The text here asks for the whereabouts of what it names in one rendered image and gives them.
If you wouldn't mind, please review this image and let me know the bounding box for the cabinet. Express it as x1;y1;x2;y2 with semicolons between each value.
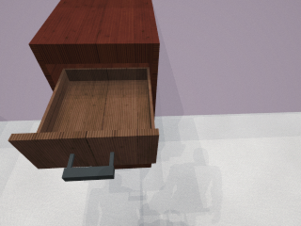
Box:
28;0;160;170

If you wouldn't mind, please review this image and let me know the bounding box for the drawer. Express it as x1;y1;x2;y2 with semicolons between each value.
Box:
8;67;159;170

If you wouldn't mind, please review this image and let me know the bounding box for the handle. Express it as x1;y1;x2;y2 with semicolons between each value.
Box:
61;152;115;182

